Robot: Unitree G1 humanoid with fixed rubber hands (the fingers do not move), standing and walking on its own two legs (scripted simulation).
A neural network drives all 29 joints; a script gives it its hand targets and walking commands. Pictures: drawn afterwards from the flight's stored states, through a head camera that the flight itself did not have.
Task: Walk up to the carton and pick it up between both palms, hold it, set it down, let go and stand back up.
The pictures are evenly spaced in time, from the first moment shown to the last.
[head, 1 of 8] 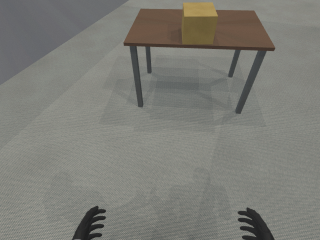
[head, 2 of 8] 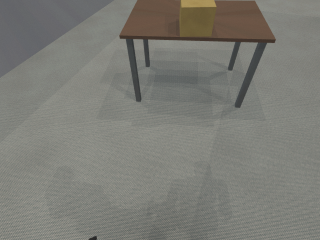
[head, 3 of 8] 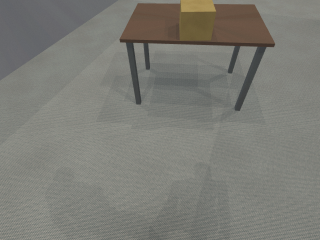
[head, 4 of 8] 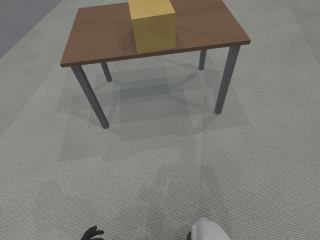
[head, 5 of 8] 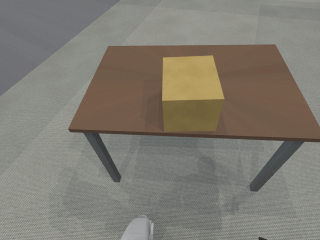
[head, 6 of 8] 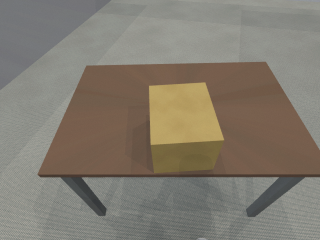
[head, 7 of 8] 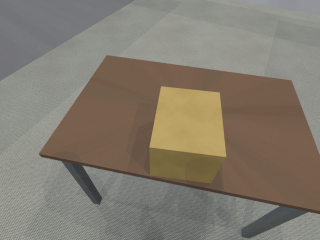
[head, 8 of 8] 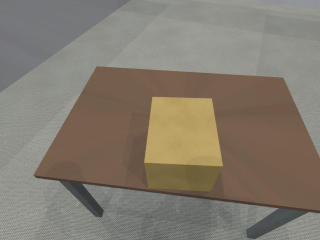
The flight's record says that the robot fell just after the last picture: no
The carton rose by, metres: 0.00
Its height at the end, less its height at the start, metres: +0.00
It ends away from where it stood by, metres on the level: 0.00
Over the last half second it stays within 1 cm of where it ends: yes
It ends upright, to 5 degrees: yes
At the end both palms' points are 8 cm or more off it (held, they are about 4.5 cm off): yes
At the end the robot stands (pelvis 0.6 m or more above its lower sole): yes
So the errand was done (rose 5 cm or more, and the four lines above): no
